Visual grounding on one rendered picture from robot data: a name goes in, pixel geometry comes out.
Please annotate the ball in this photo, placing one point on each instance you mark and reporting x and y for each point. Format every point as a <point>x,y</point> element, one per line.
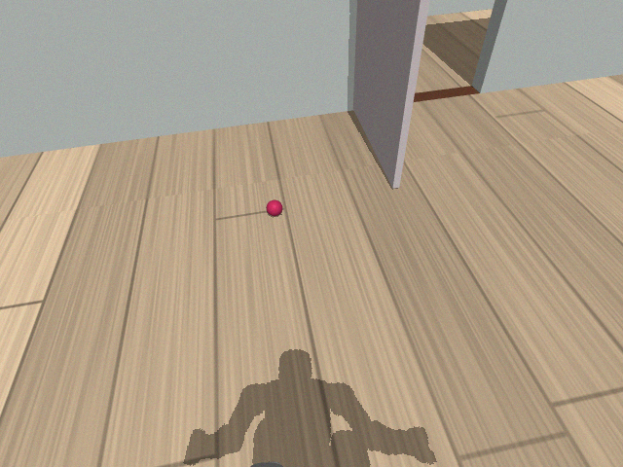
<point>274,207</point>

